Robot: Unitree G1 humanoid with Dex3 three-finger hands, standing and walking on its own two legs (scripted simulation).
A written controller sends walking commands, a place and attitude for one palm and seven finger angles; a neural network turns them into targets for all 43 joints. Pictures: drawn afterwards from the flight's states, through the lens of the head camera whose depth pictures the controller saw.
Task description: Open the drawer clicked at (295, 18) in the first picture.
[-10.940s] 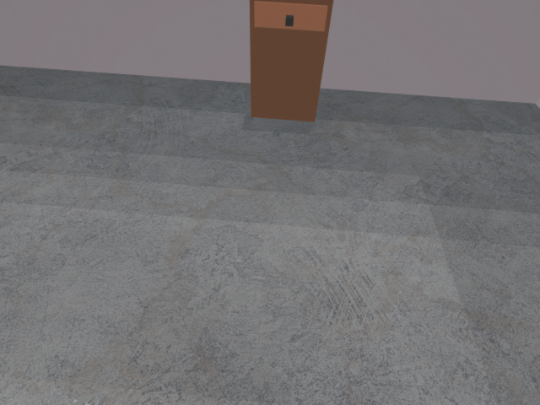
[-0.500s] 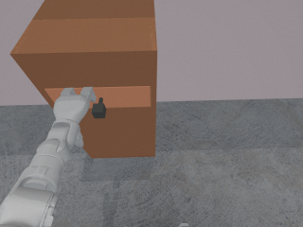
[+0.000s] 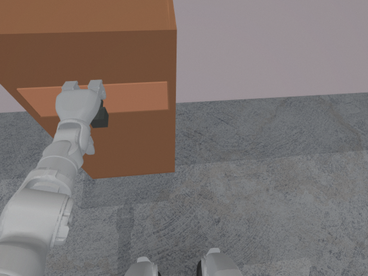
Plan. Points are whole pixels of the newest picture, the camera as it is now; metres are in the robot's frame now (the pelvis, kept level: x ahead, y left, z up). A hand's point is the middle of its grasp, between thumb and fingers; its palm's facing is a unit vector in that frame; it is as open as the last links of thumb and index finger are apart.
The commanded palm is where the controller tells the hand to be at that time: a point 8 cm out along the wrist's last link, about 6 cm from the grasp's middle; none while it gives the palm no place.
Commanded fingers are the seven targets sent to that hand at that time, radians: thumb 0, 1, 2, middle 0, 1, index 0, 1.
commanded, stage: move the hooked fingers above the handle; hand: left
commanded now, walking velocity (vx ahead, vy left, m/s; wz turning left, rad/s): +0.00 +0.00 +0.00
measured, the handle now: (99, 111) +0.55 +0.20 -0.07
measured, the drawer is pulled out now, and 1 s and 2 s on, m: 0.00 0.00 0.00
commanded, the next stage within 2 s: lower the fingers behind the handle in 0.70 s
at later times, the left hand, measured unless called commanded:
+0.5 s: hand (88, 116) +0.49 +0.20 -0.01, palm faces -0.05 -0.04 -1.00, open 13.8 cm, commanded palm +0.49 +0.20 +0.05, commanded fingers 0.00 -0.50 0.30 -0.30 -1.20 -0.30 -1.20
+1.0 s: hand (88, 119) +0.49 +0.21 -0.02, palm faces -0.08 -0.03 -1.00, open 13.8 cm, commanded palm +0.48 +0.20 +0.03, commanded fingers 0.00 -0.50 0.30 -0.30 -1.20 -0.30 -1.20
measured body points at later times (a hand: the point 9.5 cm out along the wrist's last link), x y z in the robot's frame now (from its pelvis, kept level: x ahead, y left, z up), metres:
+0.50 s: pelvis +0.01 +0.00 +0.00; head +0.13 +0.01 +0.43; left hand +0.49 +0.20 +0.04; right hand +0.00 -0.27 -0.13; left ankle +0.00 +0.10 -0.68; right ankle +0.02 -0.12 -0.68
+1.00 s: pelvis +0.01 +0.00 +0.00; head +0.14 +0.00 +0.43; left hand +0.49 +0.21 +0.03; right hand +0.01 -0.27 -0.13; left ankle +0.00 +0.10 -0.68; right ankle +0.02 -0.12 -0.68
